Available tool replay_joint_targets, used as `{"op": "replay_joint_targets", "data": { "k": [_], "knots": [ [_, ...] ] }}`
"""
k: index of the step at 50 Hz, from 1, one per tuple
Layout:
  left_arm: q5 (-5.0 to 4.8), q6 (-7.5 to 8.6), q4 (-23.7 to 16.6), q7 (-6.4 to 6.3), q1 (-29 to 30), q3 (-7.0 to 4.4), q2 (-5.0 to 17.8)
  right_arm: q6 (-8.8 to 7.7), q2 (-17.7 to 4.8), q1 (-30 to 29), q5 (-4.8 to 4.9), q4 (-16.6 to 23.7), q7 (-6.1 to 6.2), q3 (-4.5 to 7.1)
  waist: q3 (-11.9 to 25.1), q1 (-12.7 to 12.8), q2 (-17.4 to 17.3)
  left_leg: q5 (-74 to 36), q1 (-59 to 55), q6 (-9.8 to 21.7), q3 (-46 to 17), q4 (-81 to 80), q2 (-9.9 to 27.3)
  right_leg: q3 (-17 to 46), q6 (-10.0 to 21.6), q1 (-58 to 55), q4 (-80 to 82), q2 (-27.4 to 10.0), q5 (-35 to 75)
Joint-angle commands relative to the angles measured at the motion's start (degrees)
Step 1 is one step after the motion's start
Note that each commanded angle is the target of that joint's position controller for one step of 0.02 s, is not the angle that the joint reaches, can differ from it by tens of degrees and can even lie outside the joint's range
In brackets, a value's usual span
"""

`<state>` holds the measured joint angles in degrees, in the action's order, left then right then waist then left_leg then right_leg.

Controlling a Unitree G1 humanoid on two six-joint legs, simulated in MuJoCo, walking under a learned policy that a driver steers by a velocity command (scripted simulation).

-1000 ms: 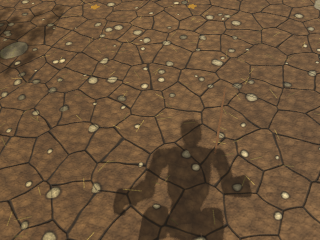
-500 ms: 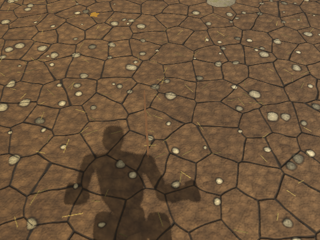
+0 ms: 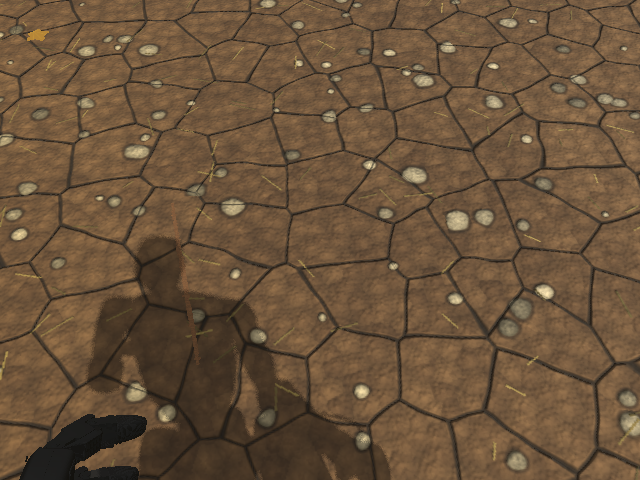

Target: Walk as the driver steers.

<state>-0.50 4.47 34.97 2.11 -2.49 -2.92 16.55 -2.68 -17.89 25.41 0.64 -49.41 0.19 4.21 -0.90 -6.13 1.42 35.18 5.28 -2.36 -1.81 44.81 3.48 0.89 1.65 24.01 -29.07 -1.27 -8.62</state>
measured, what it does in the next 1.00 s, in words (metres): walks ahead: left foot, then right foot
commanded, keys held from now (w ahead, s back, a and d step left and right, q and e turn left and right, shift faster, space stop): no key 1.00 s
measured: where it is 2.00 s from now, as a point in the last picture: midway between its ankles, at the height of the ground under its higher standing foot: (332, 471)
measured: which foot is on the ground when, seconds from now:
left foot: up 0.00-0.38, down 0.40-1.00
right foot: down 0.00-0.46, up 0.48-0.60, down 0.62-1.00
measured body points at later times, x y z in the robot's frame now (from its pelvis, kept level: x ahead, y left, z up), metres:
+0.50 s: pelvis +0.17 -0.03 +0.00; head +0.20 -0.02 +0.45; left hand +0.26 +0.24 -0.13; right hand +0.36 -0.28 -0.09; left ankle +0.25 +0.08 -0.73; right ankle +0.07 -0.12 -0.71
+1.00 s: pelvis +0.22 -0.06 +0.00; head +0.23 -0.07 +0.45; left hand +0.28 +0.19 -0.14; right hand +0.32 -0.33 -0.13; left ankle +0.25 +0.08 -0.73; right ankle +0.15 -0.16 -0.73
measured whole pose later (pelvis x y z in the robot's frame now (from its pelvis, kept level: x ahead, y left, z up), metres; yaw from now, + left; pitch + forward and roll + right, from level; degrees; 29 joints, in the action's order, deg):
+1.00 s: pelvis +0.22 -0.06 +0.00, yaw -1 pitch -1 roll +0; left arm 0.2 0.1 55.3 -0.7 -13.4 -1.9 12.6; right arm 0.4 -14.1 7.7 0.0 -54.5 1.5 3.1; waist -2.6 0.2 -0.3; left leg 12.5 15.6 -2.1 -1.2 29.3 1.5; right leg -0.1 1.7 6.2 -28.8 1.3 -21.3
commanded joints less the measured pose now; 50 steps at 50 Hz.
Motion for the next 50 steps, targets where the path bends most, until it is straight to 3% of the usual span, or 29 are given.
{"op": "replay_joint_targets", "data": {
  "k": [1,2,3,4,5,6,7,11,14,17,19,20,21,22,23,24,25,26,28,30,31,32,33,34,36,39,42,50],
  "knots": [
    [1.05,-1.23,3.5,0.04,-24.8,-4.31,13.6,-3.30,-4.6,4.3,1.17,4.9,-0.27,-0.44,25.2,11.4,13.2,2.8,37.7,0.2,-5.8,36.2,-4.0,33.2,17.2,-49.9,2.7,-23.0,35.1],
    [0.64,-1.28,3.3,0.17,-20.7,-3.28,10.6,-3.16,-7.5,-2.4,1.85,5.8,0.08,0.19,15.8,11.3,7.0,-0.3,40.6,0.2,-3.2,37.2,-1.1,26.0,15.7,-42.7,3.8,-20.5,35.5],
    [0.50,-1.10,2.3,0.24,-14.7,-2.30,8.3,-2.66,-7.7,-5.8,1.05,6.0,0.60,0.24,10.6,9.3,1.7,-6.5,38.3,0.5,-1.9,33.2,1.3,20.3,13.7,-33.3,5.3,-17.8,37.3],
    [0.50,-0.95,2.1,0.37,-10.9,-1.63,6.7,-1.79,-7.2,-7.1,0.02,6.1,0.97,0.30,6.9,7.4,1.6,-9.8,35.4,0.4,-1.4,30.3,2.5,16.6,12.4,-25.9,6.3,-15.6,41.3],
    [0.52,-0.45,2.5,0.35,-9.2,-1.42,5.9,-1.01,-6.4,-6.2,-0.34,5.8,0.87,0.36,5.6,5.4,3.0,-13.7,31.2,0.8,-1.8,25.6,3.4,12.5,10.6,-20.7,7.8,-13.2,44.3],
    [0.83,0.18,3.4,-0.01,-8.9,-1.44,5.8,-0.56,-4.7,-5.2,-0.45,5.4,0.85,0.18,5.8,4.3,4.8,-16.8,28.2,0.7,-1.7,23.9,3.0,10.8,10.0,-17.8,9.4,-12.4,46.3],
    [0.99,0.65,4.4,-0.48,-8.6,-1.59,6.0,-0.37,-3.6,-4.8,-0.42,5.4,0.89,0.02,5.1,3.3,4.6,-20.2,26.2,0.3,-1.7,19.2,2.8,8.2,9.7,-15.2,10.9,-11.1,46.4],
    [0.75,0.25,6.4,-2.45,-7.4,-1.38,5.8,-0.70,-0.8,-11.4,-1.25,7.4,0.63,-1.05,4.9,4.0,4.3,-29.3,22.8,0.3,-0.3,1.3,1.1,3.3,8.2,-14.9,12.3,-8.6,48.0],
    [0.44,-0.59,8.6,-3.09,-10.6,-1.62,7.0,-0.63,-1.4,-16.3,-0.89,8.6,-0.15,-1.03,5.2,6.2,3.0,-35.5,20.5,1.0,0.1,-6.4,-0.5,3.1,6.5,-17.5,12.4,-8.6,45.3],
    [0.46,-1.55,10.5,-3.29,-11.7,-1.58,7.1,-0.65,-2.0,-19.3,-1.05,9.7,-0.75,-0.84,3.5,6.7,2.5,-32.8,20.6,2.6,-0.1,-9.4,-1.1,4.6,6.6,-19.7,10.3,-9.7,42.4],
    [0.22,-2.19,11.3,-3.28,-11.5,-1.45,6.7,-0.82,-2.5,-19.5,-1.43,9.9,-0.98,-0.64,3.2,6.0,1.9,-31.1,19.3,4.2,0.5,-13.0,-1.8,5.6,7.0,-21.4,6.4,-9.7,41.2],
    [-0.04,-2.38,11.6,-3.20,-11.4,-1.36,6.5,-0.99,-2.9,-17.6,-1.82,9.3,-0.96,-0.41,3.8,4.5,0.6,-38.0,14.6,5.5,0.8,-18.5,-2.1,5.1,5.9,-20.8,3.1,-8.2,40.5],
    [0.62,-2.07,11.5,-3.15,-13.1,-1.44,6.7,-1.20,-5.7,-15.2,-2.25,8.8,-0.49,0.32,6.9,4.5,-1.8,-58.7,5.8,7.4,-2.3,-19.0,0.4,4.0,3.7,-18.3,-0.9,-4.8,37.0],
    [1.75,-1.39,12.0,-2.92,-19.1,-1.20,5.5,-0.89,-8.3,-13.7,-2.52,8.4,-0.09,0.89,12.7,7.7,-7.4,-75.3,-8.3,13.1,-8.6,-14.1,7.1,4.0,0.0,-9.5,-5.7,-2.0,23.2],
    [1.57,-1.24,13.4,-2.93,-19.4,-0.65,4.3,0.22,-3.6,-11.6,-2.35,8.1,0.29,-0.03,17.7,5.0,-8.2,-77.3,-13.5,19.0,-13.0,-13.5,12.2,3.5,-3.3,-5.8,-12.9,0.6,5.9],
    [0.82,-2.01,12.8,-2.74,-16.3,-0.69,4.0,0.91,-0.9,-11.5,-1.58,7.3,0.29,-0.95,16.9,4.3,-11.0,-73.1,-12.3,21.5,-17.5,-16.2,15.3,3.3,-5.0,-2.5,-17.8,2.0,-17.3],
    [0.33,-3.34,11.6,-2.72,-13.2,-0.70,4.0,1.22,-0.1,-13.7,-1.27,7.1,0.21,-1.49,13.6,4.4,-11.6,-64.0,-7.5,21.1,-20.3,-20.1,16.1,4.3,-5.3,-0.5,-21.2,1.6,-31.4],
    [0.14,-4.75,11.5,-2.88,-12.5,-0.93,4.2,1.26,-0.9,-16.7,-1.43,7.5,0.04,-1.50,9.9,5.2,-8.8,-54.3,-1.2,19.4,-19.4,-22.6,15.5,4.6,-5.3,-1.2,-22.9,0.5,-33.1],
    [0.26,-6.59,12.4,-3.40,-14.6,-0.81,2.8,1.53,-3.8,-23.6,-1.54,8.4,-0.12,-0.49,5.1,8.6,-8.5,-38.2,9.1,14.6,-14.1,-26.1,10.8,2.9,-4.9,-6.1,-12.1,-0.9,-24.9],
    [1.08,-6.73,15.3,-3.29,-18.2,-0.48,0.7,2.54,-3.2,-25.6,-1.09,8.0,0.22,-0.37,5.5,10.8,-8.8,-27.9,15.1,10.9,-8.5,-25.6,6.1,-0.4,-3.8,-17.0,0.5,1.0,-4.5],
    [1.90,-6.79,15.6,-2.89,-18.1,-0.67,1.6,2.66,-2.1,-23.1,-0.92,7.0,0.20,-0.61,5.7,10.1,-7.7,-20.3,16.2,8.1,-6.0,-24.9,3.9,-0.6,-3.1,-19.2,2.4,1.4,-1.5],
    [2.32,-6.92,14.6,-2.88,-16.6,-1.03,4.2,2.59,-1.0,-20.6,-1.34,6.0,-0.02,-0.97,4.1,8.3,-4.2,-11.6,17.2,5.1,-4.0,-23.7,1.7,3.4,-1.4,-17.7,5.0,-2.4,-4.1],
    [1.70,-6.77,14.2,-3.02,-13.6,-1.24,5.9,2.61,-0.4,-20.0,-1.51,6.2,-0.06,-1.01,0.7,5.2,2.3,-12.6,10.9,2.6,-0.7,-22.5,-1.3,5.3,1.1,-6.2,7.4,-3.5,-18.6],
    [1.69,-6.15,13.3,-3.12,-10.3,-0.57,3.8,2.35,-0.7,-21.8,-1.85,6.0,0.13,-1.08,-1.4,5.2,3.0,-17.7,6.3,1.5,-0.4,-20.2,-1.6,5.6,1.5,-1.1,9.7,-3.1,-23.9],
    [1.78,-4.60,13.7,-3.42,-9.0,-0.42,3.7,1.68,-1.1,-21.1,-1.62,4.7,0.92,-0.71,-1.4,4.9,2.1,-27.1,3.8,2.3,-0.5,-17.5,-1.2,5.3,0.3,-1.8,10.1,-3.0,-17.2],
    [1.13,-3.10,15.6,-3.33,-12.2,-0.59,4.0,1.25,-1.7,-19.3,-1.05,2.7,1.27,-0.33,1.5,6.0,0.2,-38.0,3.9,3.3,-1.0,-16.3,-0.6,3.7,-0.4,-8.6,6.5,-2.3,-0.9],
    [0.71,-3.55,17.0,-3.24,-13.6,-0.48,3.3,1.48,-1.0,-18.7,-0.70,0.8,1.12,-0.34,2.5,6.5,0.0,-39.4,4.0,3.0,-0.5,-15.8,-0.9,3.2,0.0,-11.7,5.1,-2.1,6.6],
    [0.62,-4.01,19.3,-2.98,-13.6,-0.41,3.1,2.68,-1.9,-18.7,-0.52,-3.4,1.68,-0.07,1.9,6.6,-0.7,-40.2,2.9,2.4,-0.5,-16.1,-0.7,2.9,0.4,-13.7,5.4,-2.1,13.8]
  ]
}}
Keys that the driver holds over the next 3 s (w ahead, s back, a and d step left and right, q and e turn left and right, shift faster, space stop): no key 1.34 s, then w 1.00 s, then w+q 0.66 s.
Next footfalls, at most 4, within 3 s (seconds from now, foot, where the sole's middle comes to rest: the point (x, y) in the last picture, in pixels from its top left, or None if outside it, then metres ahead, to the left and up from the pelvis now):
0.40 left None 0.29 0.08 -0.77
0.62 right None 0.19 -0.16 -0.77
1.66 left None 0.37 0.09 -0.77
2.20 right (355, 343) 0.73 -0.12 -0.77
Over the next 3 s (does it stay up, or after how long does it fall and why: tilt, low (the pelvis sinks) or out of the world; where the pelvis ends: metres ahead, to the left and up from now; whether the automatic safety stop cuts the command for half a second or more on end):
stays up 0.99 0.08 0.01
